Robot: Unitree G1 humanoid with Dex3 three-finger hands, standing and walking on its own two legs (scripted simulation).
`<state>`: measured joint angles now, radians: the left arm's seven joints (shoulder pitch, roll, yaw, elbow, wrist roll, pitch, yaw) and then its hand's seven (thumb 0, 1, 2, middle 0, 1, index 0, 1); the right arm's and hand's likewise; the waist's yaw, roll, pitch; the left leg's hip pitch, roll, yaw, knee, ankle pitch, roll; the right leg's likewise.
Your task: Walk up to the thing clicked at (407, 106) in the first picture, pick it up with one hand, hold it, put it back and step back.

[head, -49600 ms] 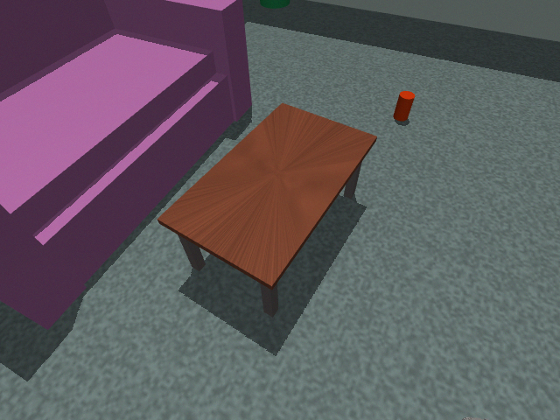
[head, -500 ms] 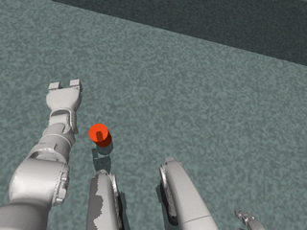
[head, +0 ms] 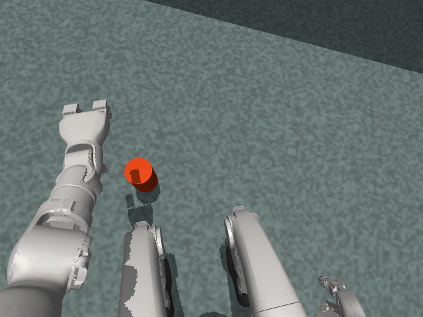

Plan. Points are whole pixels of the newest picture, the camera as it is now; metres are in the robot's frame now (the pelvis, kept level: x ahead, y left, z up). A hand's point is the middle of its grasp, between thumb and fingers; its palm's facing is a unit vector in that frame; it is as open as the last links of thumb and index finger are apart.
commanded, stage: go down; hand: left
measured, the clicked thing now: (142, 176) +0.47 +0.15 -0.45
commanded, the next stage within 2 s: none
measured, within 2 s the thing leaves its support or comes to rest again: neither
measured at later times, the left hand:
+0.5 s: hand (70, 144) +0.44 +0.21 -0.04, palm faces -0.43 -0.02 -0.90, open 13.3 cm
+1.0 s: hand (57, 138) +0.44 +0.22 -0.01, palm faces -0.43 -0.01 -0.90, open 13.6 cm
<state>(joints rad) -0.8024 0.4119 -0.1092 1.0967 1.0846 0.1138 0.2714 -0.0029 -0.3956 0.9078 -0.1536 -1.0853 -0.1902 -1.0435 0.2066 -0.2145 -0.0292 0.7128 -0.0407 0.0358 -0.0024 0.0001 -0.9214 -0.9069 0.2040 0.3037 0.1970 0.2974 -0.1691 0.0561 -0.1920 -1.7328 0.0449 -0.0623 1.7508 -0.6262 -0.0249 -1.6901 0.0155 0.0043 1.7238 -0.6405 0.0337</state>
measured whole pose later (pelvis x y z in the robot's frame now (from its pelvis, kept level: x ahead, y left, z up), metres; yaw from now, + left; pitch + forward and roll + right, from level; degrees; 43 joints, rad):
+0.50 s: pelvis +0.01 +0.00 +0.07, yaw +0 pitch +29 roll -3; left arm -0.71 0.42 -0.13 1.09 1.10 0.07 0.24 0.00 -0.37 0.83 -0.17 -0.99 -0.20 -0.96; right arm 0.24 -0.23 -0.03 0.69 -0.03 0.06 0.01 0.00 -0.92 -0.91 0.20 0.30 0.20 0.30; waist -0.16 0.04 -0.18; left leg -1.45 0.05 -0.06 1.52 -0.58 -0.02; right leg -1.40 0.01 -0.01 1.47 -0.59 0.03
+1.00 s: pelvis +0.02 +0.01 +0.10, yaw +1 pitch +27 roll -3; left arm -0.70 0.42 -0.10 1.13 1.10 0.05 0.24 0.00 -0.41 0.88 -0.19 -0.92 -0.19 -0.92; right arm 0.28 -0.22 -0.02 0.71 -0.03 0.05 0.00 0.00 -0.92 -0.91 0.20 0.30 0.20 0.30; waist -0.16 0.05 -0.16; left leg -1.34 0.05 -0.05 1.40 -0.54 -0.02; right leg -1.29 0.01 0.00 1.36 -0.55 0.03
